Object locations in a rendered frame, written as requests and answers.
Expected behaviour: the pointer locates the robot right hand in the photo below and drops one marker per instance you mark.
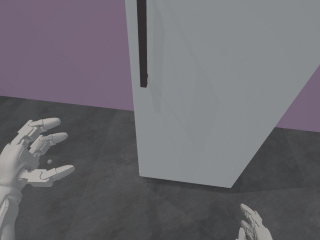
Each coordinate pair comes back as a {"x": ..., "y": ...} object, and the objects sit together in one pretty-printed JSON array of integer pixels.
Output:
[{"x": 255, "y": 230}]

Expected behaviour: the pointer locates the handle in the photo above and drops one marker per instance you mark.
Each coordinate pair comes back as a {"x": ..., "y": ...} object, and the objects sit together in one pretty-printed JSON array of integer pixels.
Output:
[{"x": 142, "y": 41}]

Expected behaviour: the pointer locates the fridge door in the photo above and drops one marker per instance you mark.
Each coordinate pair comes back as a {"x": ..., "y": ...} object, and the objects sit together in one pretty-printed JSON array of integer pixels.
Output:
[{"x": 221, "y": 74}]

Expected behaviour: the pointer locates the robot left forearm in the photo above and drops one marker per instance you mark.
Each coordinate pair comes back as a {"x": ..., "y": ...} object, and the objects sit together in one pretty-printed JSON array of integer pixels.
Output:
[{"x": 10, "y": 198}]

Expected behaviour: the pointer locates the robot left hand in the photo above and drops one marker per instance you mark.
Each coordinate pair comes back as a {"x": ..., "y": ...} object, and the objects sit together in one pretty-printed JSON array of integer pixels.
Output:
[{"x": 15, "y": 156}]

